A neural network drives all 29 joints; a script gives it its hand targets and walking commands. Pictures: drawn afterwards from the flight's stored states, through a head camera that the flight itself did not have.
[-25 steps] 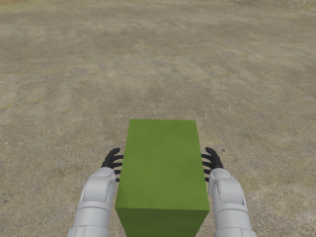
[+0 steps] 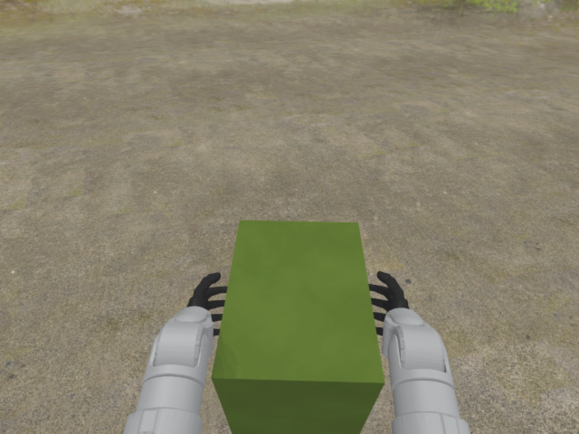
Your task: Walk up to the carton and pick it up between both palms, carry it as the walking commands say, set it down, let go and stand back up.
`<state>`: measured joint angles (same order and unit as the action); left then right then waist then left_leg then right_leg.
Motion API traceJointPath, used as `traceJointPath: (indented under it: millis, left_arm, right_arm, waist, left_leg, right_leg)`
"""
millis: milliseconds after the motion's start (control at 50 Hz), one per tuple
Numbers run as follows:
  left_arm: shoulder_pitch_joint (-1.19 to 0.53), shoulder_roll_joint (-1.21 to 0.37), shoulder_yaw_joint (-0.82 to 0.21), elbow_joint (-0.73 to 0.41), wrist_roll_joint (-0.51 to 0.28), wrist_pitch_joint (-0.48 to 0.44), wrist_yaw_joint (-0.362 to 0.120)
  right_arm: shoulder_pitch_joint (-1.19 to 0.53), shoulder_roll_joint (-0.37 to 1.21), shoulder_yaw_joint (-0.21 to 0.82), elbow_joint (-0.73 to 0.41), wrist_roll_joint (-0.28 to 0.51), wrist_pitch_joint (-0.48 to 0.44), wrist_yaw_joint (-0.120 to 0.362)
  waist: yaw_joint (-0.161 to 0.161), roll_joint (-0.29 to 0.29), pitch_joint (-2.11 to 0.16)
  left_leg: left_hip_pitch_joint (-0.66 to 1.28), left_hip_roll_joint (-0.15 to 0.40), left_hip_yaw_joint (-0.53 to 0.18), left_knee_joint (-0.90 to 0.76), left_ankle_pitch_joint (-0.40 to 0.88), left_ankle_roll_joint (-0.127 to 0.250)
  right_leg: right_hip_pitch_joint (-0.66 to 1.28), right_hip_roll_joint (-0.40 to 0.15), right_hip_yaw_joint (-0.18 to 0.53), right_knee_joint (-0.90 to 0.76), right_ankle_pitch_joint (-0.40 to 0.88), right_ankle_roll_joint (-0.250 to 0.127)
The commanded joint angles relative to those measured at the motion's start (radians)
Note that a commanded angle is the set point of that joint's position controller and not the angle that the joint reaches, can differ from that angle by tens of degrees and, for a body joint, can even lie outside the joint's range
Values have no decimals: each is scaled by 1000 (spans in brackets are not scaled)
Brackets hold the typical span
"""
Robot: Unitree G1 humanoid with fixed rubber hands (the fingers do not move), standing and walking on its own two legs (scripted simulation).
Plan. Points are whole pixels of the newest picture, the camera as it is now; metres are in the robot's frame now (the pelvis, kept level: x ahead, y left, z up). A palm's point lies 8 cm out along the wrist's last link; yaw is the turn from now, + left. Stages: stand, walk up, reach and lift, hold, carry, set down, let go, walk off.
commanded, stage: hold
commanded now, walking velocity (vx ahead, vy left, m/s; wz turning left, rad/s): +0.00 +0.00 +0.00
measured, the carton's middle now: (296, 328) +0.31 +0.00 -0.01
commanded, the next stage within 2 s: carry in 0.52 s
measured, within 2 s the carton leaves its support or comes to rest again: neither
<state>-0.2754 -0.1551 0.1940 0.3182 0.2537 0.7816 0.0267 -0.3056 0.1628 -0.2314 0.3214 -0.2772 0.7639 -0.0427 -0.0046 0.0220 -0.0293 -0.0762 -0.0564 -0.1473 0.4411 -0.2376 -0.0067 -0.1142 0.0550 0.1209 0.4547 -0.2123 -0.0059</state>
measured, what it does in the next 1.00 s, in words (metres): steps on the spot: right foot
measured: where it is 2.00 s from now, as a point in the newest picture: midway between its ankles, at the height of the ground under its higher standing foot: outside the picture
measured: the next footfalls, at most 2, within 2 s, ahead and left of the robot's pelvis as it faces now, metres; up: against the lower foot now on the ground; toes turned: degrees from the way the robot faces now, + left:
right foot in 1.00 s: +0.03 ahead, -0.06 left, +0.00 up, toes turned +5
left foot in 1.30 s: -0.06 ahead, +0.30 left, +0.00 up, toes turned +27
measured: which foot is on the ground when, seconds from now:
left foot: down 0.00-1.00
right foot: down 0.00-0.76, up 0.78-0.98, down 1.00-1.00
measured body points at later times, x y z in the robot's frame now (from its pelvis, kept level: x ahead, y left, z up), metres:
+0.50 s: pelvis +0.01 +0.00 +0.00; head -0.06 -0.02 +0.45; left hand +0.29 +0.14 +0.04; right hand +0.30 -0.15 +0.04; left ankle +0.01 +0.13 -0.74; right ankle +0.03 -0.12 -0.74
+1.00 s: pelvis -0.04 +0.05 -0.02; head -0.05 +0.03 +0.43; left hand +0.18 +0.25 +0.06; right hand +0.25 -0.03 +0.06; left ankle +0.01 +0.14 -0.74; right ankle -0.02 -0.06 -0.74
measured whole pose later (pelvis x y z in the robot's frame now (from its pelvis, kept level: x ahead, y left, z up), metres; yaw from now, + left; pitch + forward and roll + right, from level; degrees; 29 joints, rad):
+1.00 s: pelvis -0.04 +0.05 -0.02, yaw +10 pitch +5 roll +0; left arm -0.04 -0.13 0.05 -0.42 0.02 1.16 0.17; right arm -0.10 0.13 -0.03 -0.38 -0.07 1.14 -0.16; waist 0.03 0.05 -0.14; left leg -0.52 -0.10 -0.02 0.66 -0.23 0.07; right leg -0.44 -0.05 -0.07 0.70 -0.39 0.05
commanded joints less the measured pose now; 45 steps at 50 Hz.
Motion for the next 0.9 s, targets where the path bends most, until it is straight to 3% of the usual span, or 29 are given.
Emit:
traceJointPath:
  millis: [0,300,480,500,540,580,600,660,700,720,740,760,780,820,880]
  left_arm:
    - [-680,-1006,-540,-97,-291,-83,-259]
    - [-624,-1018,-567,-137,-301,-77,-254]
    - [-596,-1012,-579,-160,-304,-75,-249]
    - [-653,-995,-601,-200,-315,-63,-246]
    - [-645,-994,-622,-246,-334,-43,-227]
    - [-609,-966,-616,-269,-333,-18,-207]
    - [-595,-962,-633,-308,-345,-3,-195]
    - [-553,-969,-691,-441,-375,50,-159]
    - [-505,-966,-719,-513,-387,97,-134]
    - [-492,-960,-738,-556,-399,121,-123]
    - [-466,-948,-751,-581,-406,148,-113]
    - [-469,-943,-774,-620,-426,172,-105]
    - [-460,-947,-798,-675,-454,192,-92]
    - [-409,-935,-831,-747,-501,243,-67]
    - [-351,-905,-823,-844,-551,298,-32]
  right_arm:
    - [-536,1060,552,-18,297,-37,280]
    - [-495,1052,579,-65,305,-35,276]
    - [-471,1047,588,-84,308,-31,273]
    - [-539,1034,605,-116,324,-21,270]
    - [-532,1054,660,-151,364,5,256]
    - [-537,1050,690,-169,389,31,245]
    - [-531,1047,708,-196,405,45,237]
    - [-522,1045,765,-322,457,94,211]
    - [-471,1027,784,-398,474,141,189]
    - [-440,1019,791,-427,480,166,177]
    - [-407,988,788,-457,478,191,164]
    - [-368,972,781,-479,474,211,146]
    - [-362,969,797,-541,490,234,130]
    - [-271,936,794,-622,486,282,90]
    - [-164,895,779,-732,472,332,35]
  waist:
    - [8,-25,-238]
    - [3,-20,-268]
    - [2,-23,-258]
    - [2,-47,-283]
    - [7,-83,-368]
    - [19,-154,-381]
    - [19,-177,-380]
    - [12,-204,-414]
    - [6,-174,-437]
    - [2,-123,-441]
    - [0,10,-444]
    - [-3,183,-444]
    - [-5,183,-433]
    - [-4,84,-416]
    - [-6,102,-413]
  left_leg:
    - [-48,-11,35,-83,46,7]
    - [-15,-10,25,-76,153,3]
    - [-20,-13,23,-74,154,5]
    - [-123,109,41,67,96,4]
    - [-133,83,56,137,35,6]
    - [-234,46,82,182,-114,10]
    - [-255,32,97,178,-167,11]
    - [-256,15,132,127,-115,30]
    - [-189,33,118,71,-12,43]
    - [-142,74,75,49,77,60]
    - [-91,177,-42,26,268,101]
    - [-36,304,-188,63,561,163]
    - [-2,333,-199,82,665,216]
    - [-57,301,-162,84,598,229]
    - [-112,229,-95,76,441,199]
  right_leg:
    - [118,5,-26,-59,74,14]
    - [149,3,-23,-54,192,15]
    - [151,4,-20,-55,201,16]
    - [-44,-200,53,-17,295,-21]
    - [-55,-264,136,5,413,-57]
    - [-22,-331,202,14,472,-90]
    - [-27,-347,209,20,499,-94]
    - [-50,-345,133,75,557,-66]
    - [-124,-313,58,138,501,-23]
    - [-196,-280,7,196,399,6]
    - [-308,-222,-61,302,181,39]
    - [-442,-145,-147,415,-129,72]
    - [-530,-114,-167,511,-345,76]
    - [-548,-134,-148,601,-307,77]
    - [-477,-120,-175,453,-247,78]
